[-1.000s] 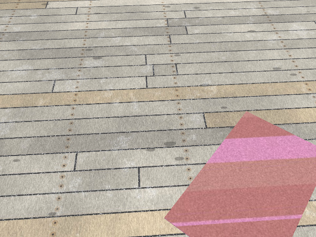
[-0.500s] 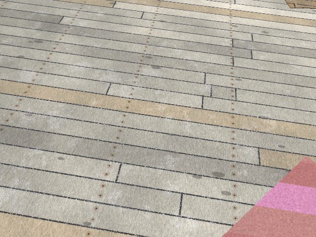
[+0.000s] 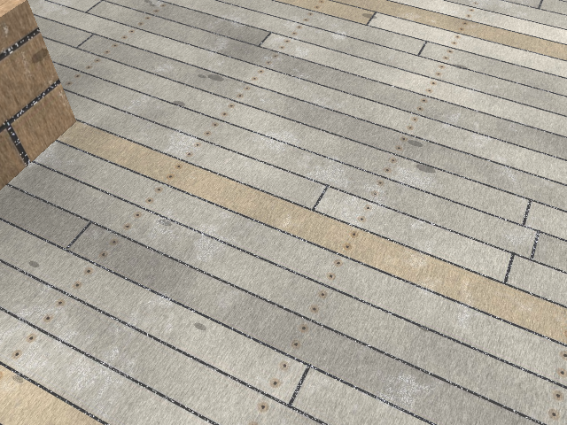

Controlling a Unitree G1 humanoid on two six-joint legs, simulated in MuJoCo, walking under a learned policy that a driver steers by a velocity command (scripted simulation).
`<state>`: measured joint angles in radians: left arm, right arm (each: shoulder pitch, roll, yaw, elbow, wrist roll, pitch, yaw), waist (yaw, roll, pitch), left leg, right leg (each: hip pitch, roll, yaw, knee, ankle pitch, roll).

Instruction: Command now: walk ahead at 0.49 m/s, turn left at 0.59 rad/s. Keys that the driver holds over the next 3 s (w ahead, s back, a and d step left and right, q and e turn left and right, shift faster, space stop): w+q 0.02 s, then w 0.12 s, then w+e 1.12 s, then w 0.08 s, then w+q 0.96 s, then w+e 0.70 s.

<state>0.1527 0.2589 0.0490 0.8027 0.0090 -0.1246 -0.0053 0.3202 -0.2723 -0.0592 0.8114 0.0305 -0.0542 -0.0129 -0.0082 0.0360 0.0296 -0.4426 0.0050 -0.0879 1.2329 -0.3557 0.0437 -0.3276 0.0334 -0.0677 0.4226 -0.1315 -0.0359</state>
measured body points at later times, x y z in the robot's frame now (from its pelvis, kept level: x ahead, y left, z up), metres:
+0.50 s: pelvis +0.26 +0.07 +0.00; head +0.29 +0.09 +0.45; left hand +0.32 +0.35 -0.14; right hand +0.39 -0.19 -0.09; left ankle +0.30 +0.18 -0.74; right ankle +0.19 -0.08 -0.64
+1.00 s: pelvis +0.51 -0.02 -0.01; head +0.55 -0.04 +0.44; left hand +0.74 +0.19 -0.11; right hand +0.51 -0.31 -0.13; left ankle +0.43 +0.18 -0.63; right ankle +0.55 -0.10 -0.74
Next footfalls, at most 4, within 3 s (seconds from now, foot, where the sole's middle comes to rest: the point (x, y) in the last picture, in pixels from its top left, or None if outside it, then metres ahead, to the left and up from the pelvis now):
0.36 left None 0.34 0.18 -0.77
0.88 right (342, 370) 0.59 -0.11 -0.77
1.38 left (314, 254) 0.93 -0.06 -0.77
1.86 right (417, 228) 1.02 -0.36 -0.77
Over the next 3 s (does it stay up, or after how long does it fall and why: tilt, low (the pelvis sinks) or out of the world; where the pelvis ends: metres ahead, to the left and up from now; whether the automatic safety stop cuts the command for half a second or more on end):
stays up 1.54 -0.32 -0.02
